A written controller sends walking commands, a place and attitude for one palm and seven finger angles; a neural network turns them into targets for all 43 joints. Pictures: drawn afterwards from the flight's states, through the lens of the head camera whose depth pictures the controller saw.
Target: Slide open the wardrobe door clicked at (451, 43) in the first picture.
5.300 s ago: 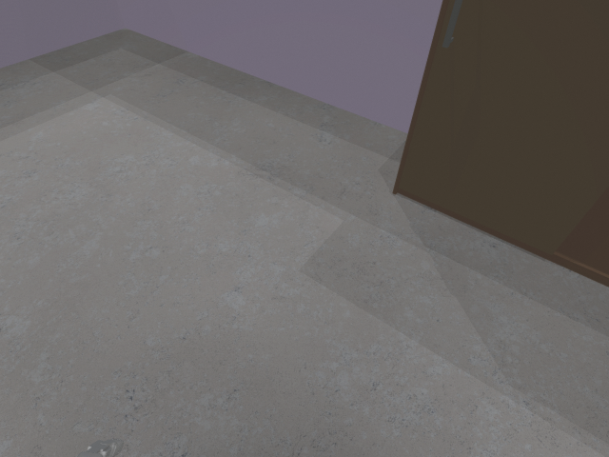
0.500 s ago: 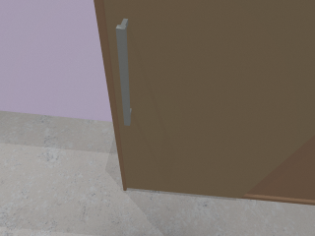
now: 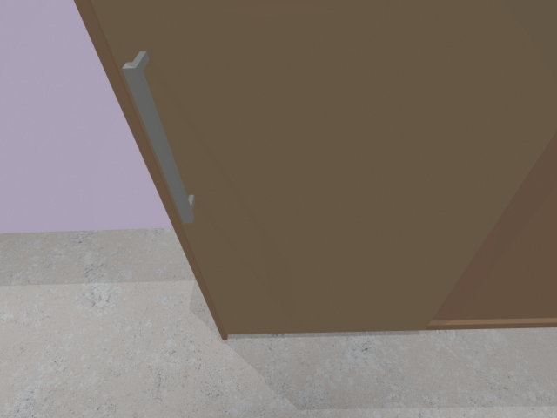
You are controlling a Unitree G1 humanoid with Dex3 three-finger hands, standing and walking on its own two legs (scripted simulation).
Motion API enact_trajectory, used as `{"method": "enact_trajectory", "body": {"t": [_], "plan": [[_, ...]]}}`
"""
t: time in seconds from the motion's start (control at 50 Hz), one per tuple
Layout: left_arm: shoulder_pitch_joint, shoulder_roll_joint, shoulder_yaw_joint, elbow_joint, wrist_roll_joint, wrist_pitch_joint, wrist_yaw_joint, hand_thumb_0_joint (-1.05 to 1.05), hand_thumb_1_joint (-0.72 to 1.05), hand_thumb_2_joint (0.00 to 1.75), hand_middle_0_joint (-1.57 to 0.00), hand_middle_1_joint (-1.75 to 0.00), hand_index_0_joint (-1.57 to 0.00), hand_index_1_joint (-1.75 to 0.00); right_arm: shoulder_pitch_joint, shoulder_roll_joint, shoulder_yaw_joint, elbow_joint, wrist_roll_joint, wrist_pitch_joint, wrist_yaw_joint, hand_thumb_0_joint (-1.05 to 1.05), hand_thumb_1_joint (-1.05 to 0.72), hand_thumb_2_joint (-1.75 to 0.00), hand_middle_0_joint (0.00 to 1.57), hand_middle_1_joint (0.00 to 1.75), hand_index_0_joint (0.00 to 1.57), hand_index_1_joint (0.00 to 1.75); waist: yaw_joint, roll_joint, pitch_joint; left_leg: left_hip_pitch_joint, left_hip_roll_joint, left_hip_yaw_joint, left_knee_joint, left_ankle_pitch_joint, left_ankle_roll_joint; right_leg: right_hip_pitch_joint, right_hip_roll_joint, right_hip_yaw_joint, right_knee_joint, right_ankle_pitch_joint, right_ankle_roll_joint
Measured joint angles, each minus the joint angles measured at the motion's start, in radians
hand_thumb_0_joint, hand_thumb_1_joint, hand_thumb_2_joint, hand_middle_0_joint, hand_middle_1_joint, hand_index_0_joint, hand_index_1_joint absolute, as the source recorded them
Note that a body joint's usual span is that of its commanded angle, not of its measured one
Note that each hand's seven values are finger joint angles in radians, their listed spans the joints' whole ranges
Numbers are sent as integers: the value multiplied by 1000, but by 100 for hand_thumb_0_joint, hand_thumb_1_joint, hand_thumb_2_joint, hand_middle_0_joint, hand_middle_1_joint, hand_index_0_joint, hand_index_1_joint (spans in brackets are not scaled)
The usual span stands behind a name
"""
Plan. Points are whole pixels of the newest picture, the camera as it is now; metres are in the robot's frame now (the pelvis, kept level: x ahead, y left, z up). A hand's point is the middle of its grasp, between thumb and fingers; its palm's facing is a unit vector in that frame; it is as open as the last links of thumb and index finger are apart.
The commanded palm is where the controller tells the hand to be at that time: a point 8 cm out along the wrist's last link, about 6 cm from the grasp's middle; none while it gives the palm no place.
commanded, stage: come to a stop and stand still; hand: left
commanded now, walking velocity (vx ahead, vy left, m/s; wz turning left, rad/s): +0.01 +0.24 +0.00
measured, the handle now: (168, 150) +0.50 +0.22 +0.13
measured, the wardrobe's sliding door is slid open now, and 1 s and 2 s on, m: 0.00 0.00 0.00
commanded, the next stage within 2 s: look again from close up in 1.12 s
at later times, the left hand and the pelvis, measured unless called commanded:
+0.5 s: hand out of the picture -0.05 +0.25 -0.18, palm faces +0.09 -0.98 -0.18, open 7.3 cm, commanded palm none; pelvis -0.03 +0.06 +0.00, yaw +2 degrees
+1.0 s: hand out of the picture +0.04 +0.20 -0.18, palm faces +0.07 -0.98 -0.21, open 7.2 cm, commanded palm none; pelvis +0.00 +0.02 -0.01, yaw +2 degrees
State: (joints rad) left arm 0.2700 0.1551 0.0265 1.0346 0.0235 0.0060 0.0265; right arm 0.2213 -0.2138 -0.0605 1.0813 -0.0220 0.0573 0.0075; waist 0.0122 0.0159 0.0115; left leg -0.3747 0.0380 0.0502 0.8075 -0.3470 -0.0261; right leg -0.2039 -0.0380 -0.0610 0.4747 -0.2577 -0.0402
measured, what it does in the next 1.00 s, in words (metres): steps on the spot: left foot, then right foot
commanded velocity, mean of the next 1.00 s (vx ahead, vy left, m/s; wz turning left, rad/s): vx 0.03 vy -0.05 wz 0.00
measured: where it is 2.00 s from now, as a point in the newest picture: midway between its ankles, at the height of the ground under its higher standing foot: outside the picture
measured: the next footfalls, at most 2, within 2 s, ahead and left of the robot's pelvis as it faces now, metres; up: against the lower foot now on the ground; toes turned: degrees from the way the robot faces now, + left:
left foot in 0.34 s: +0.02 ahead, +0.16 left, +0.00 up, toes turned +6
right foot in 0.70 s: +0.01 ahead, -0.07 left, +0.00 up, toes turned -3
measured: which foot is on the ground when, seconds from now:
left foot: up 0.00-0.32, down 0.34-1.00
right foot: down 0.00-0.36, up 0.38-0.68, down 0.70-1.00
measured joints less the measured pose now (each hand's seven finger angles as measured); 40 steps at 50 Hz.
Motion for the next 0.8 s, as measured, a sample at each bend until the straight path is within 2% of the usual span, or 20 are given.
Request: {"method": "enact_trajectory", "body": {"t": [0.1,0.18,0.26,0.32,0.34,0.44,0.52,0.58,0.62,0.66,0.7,0.74,0.8], "plan": [[-6,-15,1,0,-1,-12,5,1,93,90,-21,-30,-21,-30,26,-18,-1,-6,-1,3,-5,0,-91,-89,20,30,19,30,0,5,24,-6,-13,-25,104,0,-30,3,-12,-15,-36,31,1],[-1,-13,5,0,1,-12,8,1,93,90,-21,-30,-21,-30,20,-25,0,-12,0,13,-7,0,-91,-89,20,30,19,30,13,8,47,-1,-10,-28,109,-21,-39,-9,-31,-25,-32,41,12],[16,-1,10,17,9,-2,4,1,92,90,-21,-30,-21,-30,-1,-14,7,-22,6,1,-5,0,-91,-89,20,30,19,30,28,-3,53,56,0,-15,-38,-45,-30,-23,-45,-21,-27,51,31],[34,11,11,41,3,8,1,1,91,90,-21,-30,-21,-30,-10,3,19,-30,9,-27,-7,0,-91,-89,20,30,19,30,30,-9,41,148,7,-4,-244,39,-18,-38,-43,-19,-4,47,52],[42,11,10,48,-2,12,0,1,91,90,-21,-30,-21,-30,-5,4,24,-34,9,-42,-8,0,-91,-89,20,30,19,30,26,7,28,182,21,-13,-318,61,-11,-50,-29,-26,17,38,60],[42,40,16,86,-2,35,-9,1,91,90,-20,-30,-20,-30,6,58,36,-13,-8,-52,-27,0,-93,-89,20,30,20,30,16,-51,-3,200,2,-2,-340,68,10,-72,-27,-3,111,-83,70],[22,46,25,82,4,44,-26,1,91,90,-20,-30,-20,-30,21,72,42,-13,-10,-61,-39,0,-94,-89,20,30,20,30,-2,-67,-6,216,-3,6,-409,107,15,-128,-7,16,297,-110,74],[-6,47,31,65,3,47,-34,1,91,90,-20,-30,-20,-30,27,76,40,-13,-12,-64,-46,0,-93,-89,20,30,20,30,-14,-67,14,212,1,12,-429,120,12,-152,1,20,350,-130,82],[-29,44,31,53,-2,45,-33,1,91,90,-20,-30,-20,-30,30,74,37,-9,-13,-64,-48,0,-92,-89,20,30,20,30,-24,-59,32,206,7,14,-426,119,6,-143,1,18,313,-148,82],[-52,38,29,41,-7,37,-31,1,91,90,-20,-30,-20,-30,34,67,31,-1,-13,-61,-48,0,-91,-89,20,30,20,30,-33,-45,47,195,15,14,-405,108,-3,-109,1,15,212,-132,78],[-66,35,25,31,-9,19,-28,1,91,90,-20,-30,-20,-30,45,59,26,11,-7,-58,-46,0,-91,-89,20,30,20,30,-37,-37,52,178,17,18,-361,82,-16,-50,-5,11,55,-15,75],[-81,18,20,38,-8,0,-19,1,91,90,-20,-30,-20,-30,50,43,21,27,3,-52,-43,0,-91,-89,20,30,20,30,-42,3,59,159,41,6,-298,39,-23,-25,19,-4,25,-16,44],[-91,1,7,41,-7,-14,-10,0,91,90,-20,-30,-20,-30,60,34,22,40,7,-33,-41,0,-91,-89,20,30,20,30,-54,26,48,126,41,-1,-210,-79,-15,-1,29,-28,16,-38,12]]}}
